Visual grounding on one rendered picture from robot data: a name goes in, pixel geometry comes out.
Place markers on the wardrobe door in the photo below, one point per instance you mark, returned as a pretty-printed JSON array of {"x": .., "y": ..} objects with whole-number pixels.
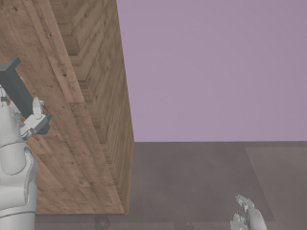
[{"x": 73, "y": 176}]

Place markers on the left robot hand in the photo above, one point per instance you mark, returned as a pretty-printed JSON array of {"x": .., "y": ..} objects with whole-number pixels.
[{"x": 10, "y": 130}]

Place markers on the robot left forearm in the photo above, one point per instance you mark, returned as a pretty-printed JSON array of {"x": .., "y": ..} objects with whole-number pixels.
[{"x": 18, "y": 191}]

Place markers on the handle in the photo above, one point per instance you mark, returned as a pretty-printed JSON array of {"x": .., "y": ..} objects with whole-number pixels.
[{"x": 18, "y": 92}]

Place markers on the right robot hand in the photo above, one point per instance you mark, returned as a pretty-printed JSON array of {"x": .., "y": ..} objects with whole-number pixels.
[{"x": 252, "y": 220}]

